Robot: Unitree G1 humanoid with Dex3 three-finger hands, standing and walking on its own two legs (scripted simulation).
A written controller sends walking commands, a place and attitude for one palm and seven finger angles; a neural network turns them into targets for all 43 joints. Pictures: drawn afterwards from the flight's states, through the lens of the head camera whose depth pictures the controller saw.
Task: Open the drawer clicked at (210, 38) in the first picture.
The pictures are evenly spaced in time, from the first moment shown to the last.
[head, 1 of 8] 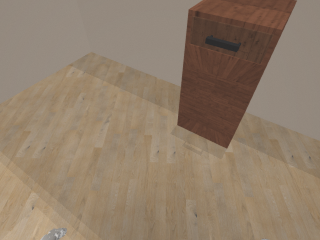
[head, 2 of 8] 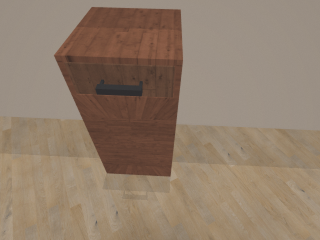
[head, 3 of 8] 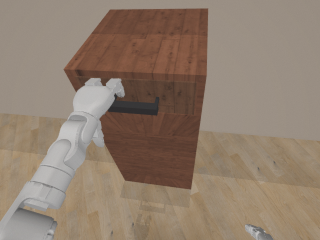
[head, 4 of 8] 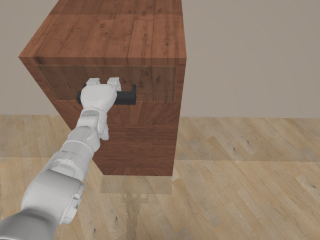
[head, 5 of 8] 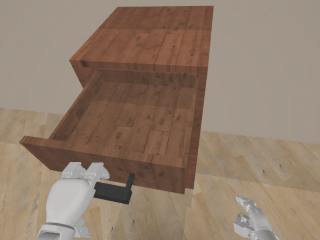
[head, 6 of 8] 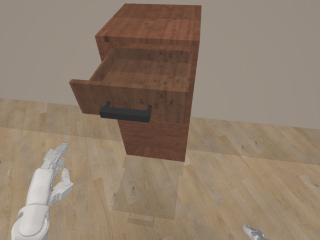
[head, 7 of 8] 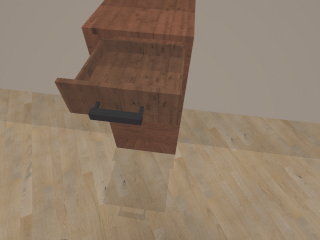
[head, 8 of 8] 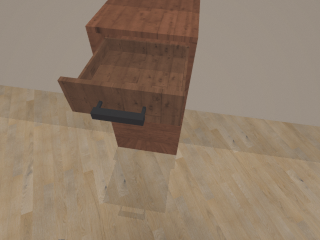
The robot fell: no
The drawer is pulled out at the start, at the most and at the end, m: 0.00 0.30 0.29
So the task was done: yes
